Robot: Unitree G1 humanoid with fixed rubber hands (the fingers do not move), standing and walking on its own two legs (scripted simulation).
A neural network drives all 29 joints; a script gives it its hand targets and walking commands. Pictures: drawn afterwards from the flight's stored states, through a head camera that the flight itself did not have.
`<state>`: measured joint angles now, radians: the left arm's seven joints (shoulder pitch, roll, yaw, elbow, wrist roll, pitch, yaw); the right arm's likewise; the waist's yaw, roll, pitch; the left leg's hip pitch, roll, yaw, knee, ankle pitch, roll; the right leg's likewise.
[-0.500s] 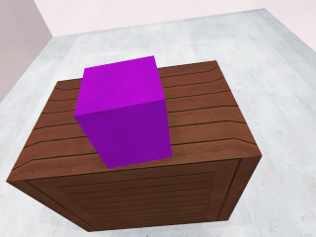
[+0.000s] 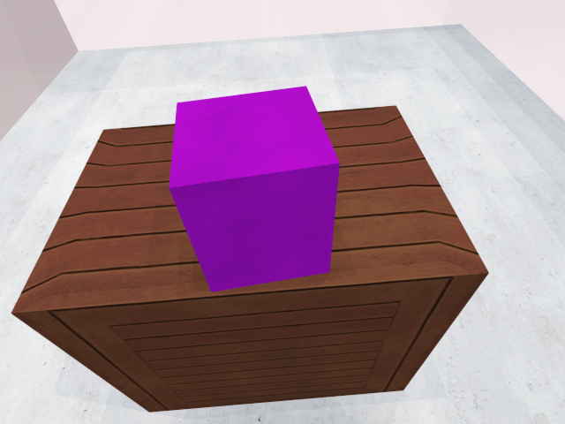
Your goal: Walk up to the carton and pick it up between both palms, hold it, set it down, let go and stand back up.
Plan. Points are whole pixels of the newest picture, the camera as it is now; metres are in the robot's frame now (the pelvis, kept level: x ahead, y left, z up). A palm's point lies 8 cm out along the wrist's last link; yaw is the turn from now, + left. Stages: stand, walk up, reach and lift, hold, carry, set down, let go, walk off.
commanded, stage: walk up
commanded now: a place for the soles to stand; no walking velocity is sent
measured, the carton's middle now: (257, 192) +0.47 +0.04 +0.07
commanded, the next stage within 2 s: none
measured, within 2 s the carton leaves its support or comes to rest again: neither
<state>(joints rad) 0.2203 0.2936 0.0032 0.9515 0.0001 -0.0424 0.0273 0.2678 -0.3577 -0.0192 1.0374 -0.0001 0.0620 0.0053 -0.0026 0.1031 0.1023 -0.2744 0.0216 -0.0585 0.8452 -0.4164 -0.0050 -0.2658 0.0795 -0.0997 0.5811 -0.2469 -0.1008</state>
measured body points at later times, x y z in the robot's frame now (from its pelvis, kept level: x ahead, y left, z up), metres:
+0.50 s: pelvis -0.02 +0.03 +0.00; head +0.00 +0.04 +0.45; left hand +0.06 +0.33 -0.13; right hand +0.10 -0.26 -0.12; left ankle -0.01 +0.14 -0.72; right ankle +0.04 -0.07 -0.72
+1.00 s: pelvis -0.02 +0.03 +0.00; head -0.01 +0.04 +0.45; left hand +0.05 +0.33 -0.13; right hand +0.08 -0.27 -0.13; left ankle -0.01 +0.14 -0.72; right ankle +0.04 -0.07 -0.72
